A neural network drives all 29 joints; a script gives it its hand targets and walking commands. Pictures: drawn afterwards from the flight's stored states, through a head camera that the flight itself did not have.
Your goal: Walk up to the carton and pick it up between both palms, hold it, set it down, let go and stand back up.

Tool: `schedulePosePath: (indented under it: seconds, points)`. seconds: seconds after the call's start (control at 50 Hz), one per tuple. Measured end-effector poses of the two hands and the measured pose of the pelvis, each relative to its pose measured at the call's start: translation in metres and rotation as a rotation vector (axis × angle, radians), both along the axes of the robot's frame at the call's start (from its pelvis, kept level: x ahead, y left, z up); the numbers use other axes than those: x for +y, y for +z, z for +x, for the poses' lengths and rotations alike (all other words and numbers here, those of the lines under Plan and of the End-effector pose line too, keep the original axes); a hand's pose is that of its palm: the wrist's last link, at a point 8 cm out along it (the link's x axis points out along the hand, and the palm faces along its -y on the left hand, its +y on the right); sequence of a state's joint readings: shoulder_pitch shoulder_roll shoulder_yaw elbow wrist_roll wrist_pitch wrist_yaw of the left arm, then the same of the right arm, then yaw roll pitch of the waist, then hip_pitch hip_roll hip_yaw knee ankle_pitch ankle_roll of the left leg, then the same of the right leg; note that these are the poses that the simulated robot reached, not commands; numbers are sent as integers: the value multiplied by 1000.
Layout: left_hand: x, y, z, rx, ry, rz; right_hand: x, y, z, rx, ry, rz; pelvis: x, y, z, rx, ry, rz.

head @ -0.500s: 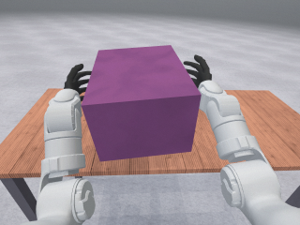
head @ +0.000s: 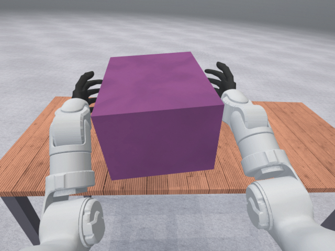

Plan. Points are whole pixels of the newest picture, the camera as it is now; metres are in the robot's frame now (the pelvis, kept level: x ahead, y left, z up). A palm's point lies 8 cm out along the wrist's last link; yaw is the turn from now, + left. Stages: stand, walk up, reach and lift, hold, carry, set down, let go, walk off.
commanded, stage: hold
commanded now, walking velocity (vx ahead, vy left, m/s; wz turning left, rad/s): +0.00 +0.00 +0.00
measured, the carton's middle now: (156, 107) +0.42 +0.00 +0.22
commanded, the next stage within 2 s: set down in 0.92 s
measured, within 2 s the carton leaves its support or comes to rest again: neither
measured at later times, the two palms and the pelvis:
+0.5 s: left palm (79, 99) +0.37 +0.17 +0.26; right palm (225, 90) +0.37 -0.15 +0.29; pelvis +0.01 +0.00 +0.00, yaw +1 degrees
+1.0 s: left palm (79, 99) +0.36 +0.17 +0.27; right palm (226, 91) +0.37 -0.15 +0.29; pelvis +0.00 +0.00 +0.00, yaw +1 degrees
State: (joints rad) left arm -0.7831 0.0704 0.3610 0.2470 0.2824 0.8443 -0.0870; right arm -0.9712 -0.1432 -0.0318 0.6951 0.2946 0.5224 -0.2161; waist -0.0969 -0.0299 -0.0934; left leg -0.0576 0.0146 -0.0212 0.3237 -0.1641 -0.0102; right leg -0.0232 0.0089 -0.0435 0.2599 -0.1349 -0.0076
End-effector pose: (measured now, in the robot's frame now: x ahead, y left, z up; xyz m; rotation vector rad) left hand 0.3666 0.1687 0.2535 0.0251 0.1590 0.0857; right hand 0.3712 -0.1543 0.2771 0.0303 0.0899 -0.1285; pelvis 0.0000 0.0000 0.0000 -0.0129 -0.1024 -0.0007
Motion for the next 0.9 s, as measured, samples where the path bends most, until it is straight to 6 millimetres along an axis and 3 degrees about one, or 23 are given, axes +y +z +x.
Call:
schedulePosePath:
  seconds: [0.18, 0.38, 0.9]
  points:
    - [-3, -1, -4, -12, -1, -7, -3, 0, -5, -11, -2, -1, 1, 0, 1, -13, -7, 0]
    - [2, 12, 0, -20, 12, -2, 2, 8, 2, -18, 9, -8, -1, 0, 3, 3, -1, 1]
    - [2, 11, -1, -21, 1, 4, 2, 8, -1, -15, 4, -7, -2, 0, 4, -2, 6, -1]
